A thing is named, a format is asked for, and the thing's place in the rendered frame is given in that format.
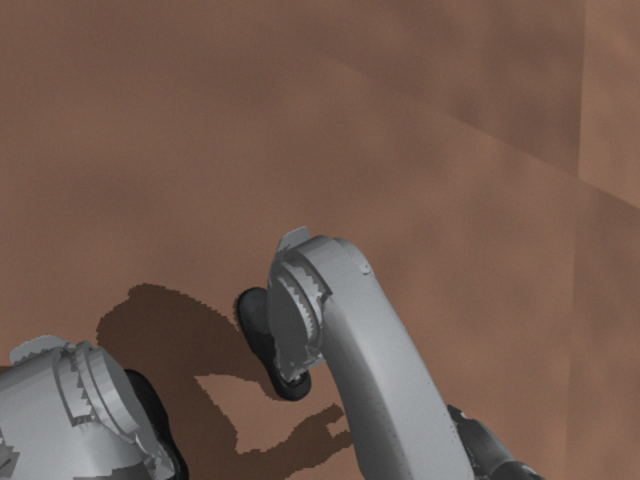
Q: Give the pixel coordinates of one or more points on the right robot foot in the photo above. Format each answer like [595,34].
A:
[252,316]

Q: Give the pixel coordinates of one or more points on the right robot arm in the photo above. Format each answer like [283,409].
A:
[515,470]

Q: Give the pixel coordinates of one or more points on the left robot foot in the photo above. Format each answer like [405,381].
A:
[159,421]

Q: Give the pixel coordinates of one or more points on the right robot hand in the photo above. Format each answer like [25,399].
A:
[484,450]

